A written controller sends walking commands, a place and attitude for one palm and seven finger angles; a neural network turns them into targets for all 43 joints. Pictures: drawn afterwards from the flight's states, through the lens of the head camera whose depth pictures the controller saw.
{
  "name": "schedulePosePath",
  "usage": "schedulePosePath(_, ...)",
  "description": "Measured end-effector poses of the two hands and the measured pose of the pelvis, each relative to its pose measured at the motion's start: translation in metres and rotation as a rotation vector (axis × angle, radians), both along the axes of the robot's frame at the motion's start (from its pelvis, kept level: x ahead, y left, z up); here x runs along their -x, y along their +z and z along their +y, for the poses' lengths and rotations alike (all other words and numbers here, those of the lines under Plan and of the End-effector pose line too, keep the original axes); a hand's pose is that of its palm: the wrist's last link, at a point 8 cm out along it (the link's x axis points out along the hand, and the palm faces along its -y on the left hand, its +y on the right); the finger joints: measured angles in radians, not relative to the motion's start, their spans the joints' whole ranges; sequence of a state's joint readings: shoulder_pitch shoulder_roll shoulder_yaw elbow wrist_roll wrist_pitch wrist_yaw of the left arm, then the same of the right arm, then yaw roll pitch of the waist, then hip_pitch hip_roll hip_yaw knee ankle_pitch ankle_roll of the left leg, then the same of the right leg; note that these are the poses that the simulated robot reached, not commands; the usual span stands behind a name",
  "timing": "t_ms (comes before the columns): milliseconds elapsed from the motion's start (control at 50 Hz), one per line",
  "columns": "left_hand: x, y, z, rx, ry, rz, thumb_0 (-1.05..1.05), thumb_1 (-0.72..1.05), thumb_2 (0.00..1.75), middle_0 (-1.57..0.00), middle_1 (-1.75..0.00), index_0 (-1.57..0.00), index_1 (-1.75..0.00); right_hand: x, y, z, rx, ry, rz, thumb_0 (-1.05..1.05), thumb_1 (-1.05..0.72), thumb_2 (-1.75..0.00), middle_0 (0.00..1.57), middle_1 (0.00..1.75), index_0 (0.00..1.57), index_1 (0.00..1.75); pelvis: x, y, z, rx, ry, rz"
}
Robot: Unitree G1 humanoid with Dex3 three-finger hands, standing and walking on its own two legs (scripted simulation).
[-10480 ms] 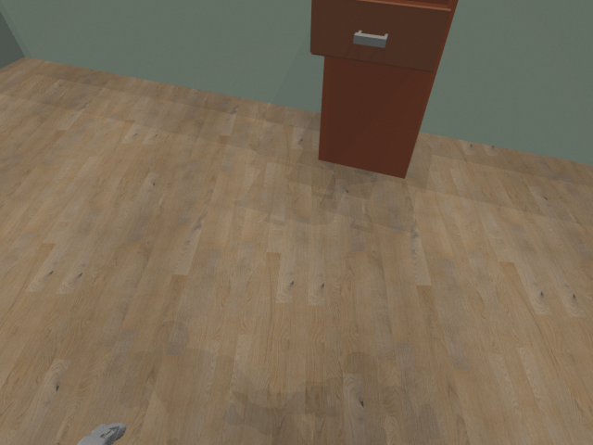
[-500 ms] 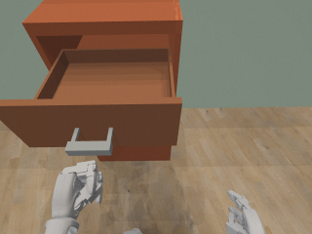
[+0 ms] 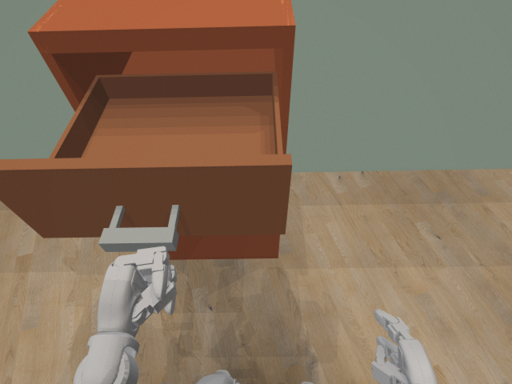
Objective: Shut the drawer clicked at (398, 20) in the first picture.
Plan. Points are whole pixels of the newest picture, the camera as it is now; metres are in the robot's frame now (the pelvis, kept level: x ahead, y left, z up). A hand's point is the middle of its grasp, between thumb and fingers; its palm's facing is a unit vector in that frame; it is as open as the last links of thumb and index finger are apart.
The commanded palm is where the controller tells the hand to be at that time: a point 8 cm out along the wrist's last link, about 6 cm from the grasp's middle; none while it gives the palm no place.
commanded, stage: push the drawer shut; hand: left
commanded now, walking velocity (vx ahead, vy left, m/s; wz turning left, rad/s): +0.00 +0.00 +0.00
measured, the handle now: (143, 225) +0.33 +0.18 +0.08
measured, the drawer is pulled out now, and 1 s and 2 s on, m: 0.29 0.21 0.08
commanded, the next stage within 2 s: none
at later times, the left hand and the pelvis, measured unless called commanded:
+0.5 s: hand (171, 261) +0.28 +0.13 +0.07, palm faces +0.02 -1.00 -0.06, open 3.0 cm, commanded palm +0.28 +0.19 +0.08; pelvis -0.01 -0.01 +0.01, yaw +1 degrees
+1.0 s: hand (171, 223) +0.34 +0.14 +0.08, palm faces +0.02 -1.00 -0.03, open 3.2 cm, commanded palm +0.33 +0.20 +0.08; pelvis -0.01 +0.01 +0.02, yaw -1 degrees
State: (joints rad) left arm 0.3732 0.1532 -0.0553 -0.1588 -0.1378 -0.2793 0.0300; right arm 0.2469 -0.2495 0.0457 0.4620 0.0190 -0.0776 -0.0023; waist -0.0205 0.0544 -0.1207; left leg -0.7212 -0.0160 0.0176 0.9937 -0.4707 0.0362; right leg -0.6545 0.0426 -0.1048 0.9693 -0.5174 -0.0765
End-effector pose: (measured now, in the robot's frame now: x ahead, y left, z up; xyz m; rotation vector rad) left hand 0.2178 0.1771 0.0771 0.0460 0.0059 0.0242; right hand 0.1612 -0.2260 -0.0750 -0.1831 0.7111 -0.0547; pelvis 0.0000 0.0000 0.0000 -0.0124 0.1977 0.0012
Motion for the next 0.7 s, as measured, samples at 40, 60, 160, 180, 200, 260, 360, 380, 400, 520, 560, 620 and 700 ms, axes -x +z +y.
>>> schedulePosePath(40, -0.007, 0.000, -0.001, -0.003, -0.005, 0.002, 0.02, 0.89, 0.90, -1.40, -1.60, -1.41, -1.60, 0.002, 0.000, -0.002, 0.001, -0.007, 0.009, 0.02, -0.91, -0.89, 0.20, 0.30, 0.20, 0.30, -0.001, 0.001, -0.001, -0.001, -0.002, -0.001)
schedulePosePath(60, -0.010, 0.001, -0.001, -0.004, -0.006, 0.002, 0.02, 0.89, 0.91, -1.40, -1.60, -1.41, -1.60, 0.003, 0.000, -0.003, 0.001, -0.011, 0.013, 0.02, -0.91, -0.89, 0.20, 0.30, 0.20, 0.30, -0.001, 0.002, -0.002, -0.002, -0.003, -0.001)
schedulePosePath(160, -0.011, 0.002, 0.001, -0.008, 0.005, 0.015, 0.03, 0.85, 0.91, -1.40, -1.60, -1.40, -1.60, 0.008, 0.001, -0.009, 0.002, -0.023, 0.031, 0.02, -0.91, -0.89, 0.20, 0.30, 0.20, 0.30, -0.004, 0.006, -0.004, -0.007, -0.005, -0.009)
schedulePosePath(180, -0.011, 0.002, 0.001, -0.008, 0.008, 0.015, 0.03, 0.85, 0.91, -1.40, -1.60, -1.40, -1.60, 0.009, 0.001, -0.010, 0.004, -0.023, 0.033, 0.02, -0.91, -0.89, 0.20, 0.30, 0.20, 0.30, -0.004, 0.007, -0.004, -0.007, -0.004, -0.011)
schedulePosePath(200, -0.012, 0.002, 0.002, -0.008, 0.010, 0.013, 0.03, 0.84, 0.92, -1.40, -1.60, -1.40, -1.60, 0.009, 0.000, -0.011, 0.006, -0.022, 0.035, 0.02, -0.91, -0.89, 0.20, 0.30, 0.20, 0.30, -0.003, 0.007, -0.005, -0.007, -0.002, -0.013)
schedulePosePath(260, -0.014, 0.001, 0.003, -0.010, 0.012, 0.003, 0.01, 0.82, 0.92, -1.40, -1.60, -1.40, -1.60, 0.010, -0.002, -0.014, 0.016, -0.016, 0.046, 0.02, -0.91, -0.89, 0.20, 0.30, 0.20, 0.30, 0.000, 0.007, -0.006, -0.007, 0.003, -0.016)
schedulePosePath(360, -0.020, -0.001, 0.006, -0.013, 0.010, -0.011, 0.00, 0.79, 0.93, -1.40, -1.60, -1.40, -1.60, 0.011, -0.005, -0.016, 0.024, -0.012, 0.060, 0.02, -0.91, -0.89, 0.20, 0.30, 0.20, 0.30, 0.006, 0.007, -0.007, -0.005, 0.009, -0.018)
schedulePosePath(380, -0.022, -0.002, 0.006, -0.014, 0.008, -0.013, -0.01, 0.78, 0.94, -1.40, -1.60, -1.40, -1.60, 0.011, -0.005, -0.016, 0.024, -0.012, 0.061, 0.02, -0.91, -0.89, 0.20, 0.30, 0.20, 0.30, 0.007, 0.007, -0.008, -0.005, 0.010, -0.019)
schedulePosePath(400, -0.024, -0.002, 0.007, -0.014, 0.007, -0.013, -0.01, 0.78, 0.94, -1.40, -1.60, -1.40, -1.60, 0.012, -0.005, -0.016, 0.024, -0.012, 0.063, 0.02, -0.91, -0.89, 0.20, 0.30, 0.20, 0.30, 0.008, 0.007, -0.008, -0.005, 0.010, -0.021)
schedulePosePath(520, -0.041, -0.002, 0.009, -0.014, -0.003, -0.009, -0.02, 0.76, 0.94, -1.40, -1.60, -1.41, -1.60, 0.017, -0.005, -0.015, 0.019, -0.025, 0.071, 0.02, -0.91, -0.89, 0.20, 0.30, 0.20, 0.30, 0.013, 0.010, -0.008, -0.004, 0.009, -0.028)
schedulePosePath(560, -0.048, -0.001, 0.010, -0.013, -0.004, -0.007, -0.01, 0.76, 0.94, -1.40, -1.60, -1.41, -1.60, 0.020, -0.004, -0.014, 0.018, -0.031, 0.074, 0.02, -0.91, -0.89, 0.20, 0.30, 0.20, 0.30, 0.014, 0.011, -0.007, -0.003, 0.008, -0.031)
schedulePosePath(620, -0.058, 0.000, 0.011, -0.011, -0.005, -0.004, 0.00, 0.75, 0.93, -1.40, -1.60, -1.41, -1.60, 0.025, -0.003, -0.014, 0.018, -0.043, 0.083, 0.02, -0.91, -0.89, 0.20, 0.30, 0.20, 0.30, 0.015, 0.012, -0.006, -0.003, 0.004, -0.034)
schedulePosePath(700, -0.071, 0.000, 0.014, -0.007, -0.008, -0.003, 0.00, 0.73, 0.92, -1.40, -1.60, -1.40, -1.60, 0.034, -0.003, -0.015, 0.022, -0.061, 0.105, 0.02, -0.91, -0.89, 0.20, 0.30, 0.20, 0.30, 0.016, 0.015, -0.004, -0.003, -0.003, -0.035)
